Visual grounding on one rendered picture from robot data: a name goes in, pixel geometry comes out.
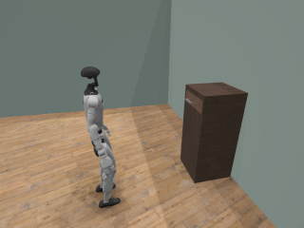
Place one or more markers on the robot right hand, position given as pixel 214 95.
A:
pixel 106 162

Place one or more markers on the right robot foot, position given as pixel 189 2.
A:
pixel 111 202

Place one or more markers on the cabinet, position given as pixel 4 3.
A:
pixel 209 140

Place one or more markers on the right robot upper arm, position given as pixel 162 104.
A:
pixel 92 105

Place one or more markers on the handle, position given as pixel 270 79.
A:
pixel 187 100

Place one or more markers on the robot left hand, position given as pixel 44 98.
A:
pixel 104 128

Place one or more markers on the drawer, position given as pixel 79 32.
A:
pixel 194 99

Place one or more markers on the robot right forearm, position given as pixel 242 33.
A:
pixel 95 137

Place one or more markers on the robot left shin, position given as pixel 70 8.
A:
pixel 101 175

